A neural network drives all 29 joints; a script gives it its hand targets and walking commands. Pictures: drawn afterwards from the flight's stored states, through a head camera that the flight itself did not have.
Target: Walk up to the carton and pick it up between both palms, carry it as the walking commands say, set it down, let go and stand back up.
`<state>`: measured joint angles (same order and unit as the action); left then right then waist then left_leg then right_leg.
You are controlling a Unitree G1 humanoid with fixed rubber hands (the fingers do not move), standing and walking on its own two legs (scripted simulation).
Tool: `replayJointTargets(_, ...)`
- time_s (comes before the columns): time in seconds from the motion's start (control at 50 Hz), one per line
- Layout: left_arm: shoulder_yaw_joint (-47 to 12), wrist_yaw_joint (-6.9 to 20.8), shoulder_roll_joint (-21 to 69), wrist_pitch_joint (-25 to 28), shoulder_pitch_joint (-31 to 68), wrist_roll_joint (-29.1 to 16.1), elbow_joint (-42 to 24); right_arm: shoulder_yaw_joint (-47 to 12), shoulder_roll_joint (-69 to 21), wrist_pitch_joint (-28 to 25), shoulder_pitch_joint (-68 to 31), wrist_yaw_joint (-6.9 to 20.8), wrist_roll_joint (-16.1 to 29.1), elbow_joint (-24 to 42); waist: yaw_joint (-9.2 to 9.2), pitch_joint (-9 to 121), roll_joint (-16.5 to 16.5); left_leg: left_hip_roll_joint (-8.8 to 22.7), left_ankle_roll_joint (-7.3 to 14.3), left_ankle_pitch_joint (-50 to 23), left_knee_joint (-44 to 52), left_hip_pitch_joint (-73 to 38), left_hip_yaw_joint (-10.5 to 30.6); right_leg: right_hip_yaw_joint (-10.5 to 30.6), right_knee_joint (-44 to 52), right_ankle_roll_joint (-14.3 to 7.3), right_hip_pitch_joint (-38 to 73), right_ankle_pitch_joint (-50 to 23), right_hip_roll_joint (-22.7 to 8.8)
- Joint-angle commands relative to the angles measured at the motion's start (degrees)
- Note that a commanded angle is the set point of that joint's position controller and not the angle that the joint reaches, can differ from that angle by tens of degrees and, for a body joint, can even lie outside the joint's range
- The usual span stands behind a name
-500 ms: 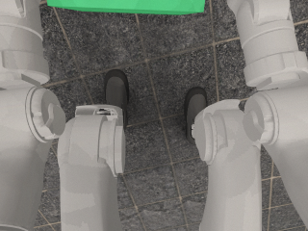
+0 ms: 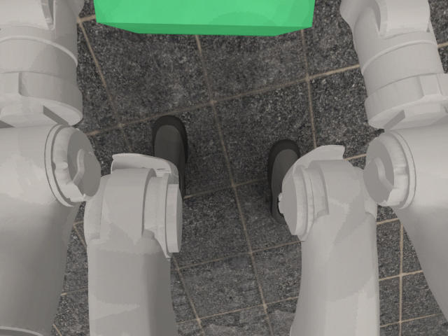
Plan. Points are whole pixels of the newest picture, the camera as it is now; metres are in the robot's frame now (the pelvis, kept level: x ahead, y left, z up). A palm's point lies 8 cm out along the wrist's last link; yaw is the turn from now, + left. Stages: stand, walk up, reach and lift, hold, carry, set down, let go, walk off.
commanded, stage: set down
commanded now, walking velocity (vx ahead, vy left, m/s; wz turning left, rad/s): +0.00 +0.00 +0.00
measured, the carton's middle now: out of the picture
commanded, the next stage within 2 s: none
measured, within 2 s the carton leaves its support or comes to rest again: neither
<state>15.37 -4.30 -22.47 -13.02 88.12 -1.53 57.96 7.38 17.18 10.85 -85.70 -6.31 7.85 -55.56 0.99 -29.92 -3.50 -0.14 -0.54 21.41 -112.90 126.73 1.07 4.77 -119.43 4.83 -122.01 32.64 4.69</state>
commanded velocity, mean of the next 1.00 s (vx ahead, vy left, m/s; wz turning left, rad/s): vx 0.00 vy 0.00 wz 0.00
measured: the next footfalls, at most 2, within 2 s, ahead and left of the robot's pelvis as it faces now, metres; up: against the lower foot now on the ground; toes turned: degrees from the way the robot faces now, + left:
none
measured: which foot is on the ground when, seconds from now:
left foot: down 0.00-1.00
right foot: down 0.00-1.00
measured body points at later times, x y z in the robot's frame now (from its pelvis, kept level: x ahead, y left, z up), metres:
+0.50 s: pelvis +0.00 +0.00 -0.01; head +0.39 +0.02 +0.20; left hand +0.55 +0.22 -0.22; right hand +0.56 -0.13 -0.22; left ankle +0.17 +0.13 -0.37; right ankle +0.12 -0.14 -0.37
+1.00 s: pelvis +0.01 +0.00 -0.01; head +0.39 +0.01 +0.21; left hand +0.55 +0.22 -0.22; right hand +0.56 -0.14 -0.22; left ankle +0.17 +0.13 -0.37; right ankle +0.12 -0.14 -0.37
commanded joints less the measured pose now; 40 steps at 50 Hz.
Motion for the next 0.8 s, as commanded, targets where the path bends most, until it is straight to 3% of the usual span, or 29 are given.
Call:
replayJointTargets(0.0, -17.43, 16.38, 44.92, 4.41, 29.36, -7.69, -5.60, -16.61, -44.20, -4.54, -38.75, 12.12, 5.06, 13.76, 5.51, 86.50, 0.39, -2.44, 1.21, -11.19, -3.77, -39.06, -4.47, -8.86, 6.11, -3.01, 19.35, -10.20, 1.52)
replayJointTargets(0.12, -14.65, 17.13, 42.46, 4.52, 27.97, -5.85, -4.35, -15.24, -45.02, -3.99, -37.83, 12.43, 4.53, 12.22, 7.00, 80.03, -1.61, -1.96, 1.49, -7.62, -3.62, -33.94, -4.77, -8.70, 6.08, -2.49, 18.69, -8.32, 1.68)
replayJointTargets(0.14, -14.18, 17.47, 43.40, 4.19, 27.00, -5.62, -2.04, -14.38, -43.96, -3.80, -35.89, 12.46, 3.25, 9.86, 6.02, 76.89, -1.04, -2.14, 1.32, -6.35, -3.66, -32.38, -4.70, -8.30, 6.63, -2.85, 17.53, -7.06, 1.40)
replayJointTargets(0.18, -14.15, 17.22, 42.22, 4.42, 27.61, -5.42, -3.77, -14.52, -43.90, -3.84, -36.62, 12.57, 3.89, 11.13, 6.83, 77.52, -1.00, -1.80, 1.38, -6.93, -3.10, -34.30, -4.19, -8.73, 6.02, -2.74, 16.23, -6.74, 1.56)
replayJointTargets(0.24, -14.73, 17.26, 42.42, 4.38, 28.52, -5.79, -3.75, -12.44, -43.15, -3.66, -34.50, 13.03, 2.69, 8.30, 4.74, 75.01, 0.51, -1.91, 1.22, -6.16, -2.90, -35.00, -3.54, -8.99, 5.93, -3.06, 13.99, -5.66, 1.61)
replayJointTargets(0.26, -14.84, 17.18, 41.66, 4.17, 28.56, -5.21, -3.45, -12.45, -42.72, -3.96, -35.70, 13.23, 3.48, 9.19, 5.58, 74.76, 0.92, -1.68, 1.18, -5.81, -2.87, -35.40, -3.28, -9.13, 5.24, -3.02, 12.81, -5.03, 1.57)
replayJointTargets(0.28, -13.70, 17.17, 42.34, 4.19, 27.23, -4.82, -1.78, -12.01, -42.16, -3.63, -34.43, 13.29, 2.46, 7.16, 5.03, 72.50, 0.12, -1.68, 1.08, -4.22, -2.65, -34.02, -3.44, -9.03, 5.86, -3.16, 12.65, -3.76, 1.33)
replayJointTargets(0.3, -13.78, 17.07, 42.16, 4.16, 27.57, -4.29, -2.56, -11.93, -42.58, -3.79, -35.88, 13.46, 3.09, 8.83, 6.16, 72.36, 0.66, -1.72, 1.32, -4.47, -2.83, -33.64, -3.36, -8.67, 5.41, -3.22, 12.47, -4.05, 1.16)
replayJointTargets(0.32, -13.92, 17.27, 43.07, 4.07, 27.54, -4.86, -1.93, -12.31, -42.31, -3.92, -35.96, 13.36, 2.54, 9.04, 5.18, 72.84, 0.12, -1.70, 1.08, -5.13, -3.11, -33.75, -3.18, -9.02, 5.18, -3.19, 12.80, -4.44, 1.26)
replayJointTargets(0.4, -12.69, 17.30, 41.07, 4.06, 25.81, -3.27, -1.64, -10.89, -42.31, -3.75, -33.91, 13.92, 1.60, 6.89, 5.91, 69.32, -0.23, -1.52, 1.35, -4.13, -2.77, -32.26, -3.04, -8.48, 5.59, -2.99, 10.94, -3.41, 1.62)
replayJointTargets(0.46, -12.30, 17.56, 41.82, 4.22, 25.32, -2.95, -0.75, -9.78, -42.15, -3.84, -32.26, 13.93, 0.24, 5.35, 4.72, 67.40, -0.36, -1.82, 1.22, -3.47, -2.91, -30.52, -3.08, -8.45, 5.37, -3.16, 10.41, -3.71, 1.38)
replayJointTargets(0.5, -11.21, 17.62, 40.21, 4.32, 24.20, -1.86, -0.39, -9.50, -42.68, -3.74, -30.91, 13.95, 0.00, 4.84, 6.51, 65.56, -0.88, -1.70, 1.52, -2.53, -2.81, -27.50, -3.47, -7.71, 6.03, -3.05, 11.27, -4.01, 1.36)
replayJointTargets(0.54, -10.25, 17.67, 40.84, 4.44, 22.18, -1.55, 0.67, -9.43, -42.99, -3.61, -29.53, 13.92, -0.51, 3.65, 6.19, 65.28, -2.14, -1.88, 1.66, -3.50, -3.08, -26.75, -3.02, -7.88, 5.45, -2.81, 11.46, -5.09, 1.37)
replayJointTargets(0.6, -9.83, 17.64, 39.94, 4.69, 22.30, -1.04, 0.34, -8.76, -41.59, -4.16, -29.79, 13.91, -0.76, 4.01, 6.86, 63.44, -1.45, -1.65, 1.51, -4.73, -3.04, -26.50, -2.89, -7.48, 5.27, -2.97, 9.08, -5.79, 1.60)
replayJointTargets(0.64, -8.82, 17.88, 39.47, 4.42, 20.85, -0.32, 2.05, -7.57, -41.69, -3.89, -27.93, 13.85, -1.61, 2.54, 5.57, 62.76, -2.33, -1.62, 1.69, -2.48, -2.74, -25.06, -2.86, -7.91, 5.71, -2.73, 9.98, -5.02, 1.39)
replayJointTargets(0.68, -8.05, 17.89, 38.50, 4.56, 20.43, 0.19, 2.90, -8.17, -41.97, -4.02, -28.04, 13.70, -1.46, 2.29, 6.96, 62.51, -2.66, -1.54, 1.85, -2.53, -3.54, -24.46, -3.03, -7.10, 5.78, -2.79, 10.84, -4.96, 1.25)
replayJointTargets(0.78, -7.07, 17.84, 36.87, 4.58, 19.59, 1.59, 4.02, -7.37, -40.36, -4.12, -26.54, 13.60, -2.21, 1.19, 7.11, 60.56, -2.77, -1.34, 1.63, -2.09, -3.55, -22.58, -2.87, -7.19, 5.44, -2.61, 10.11, -5.43, 1.46)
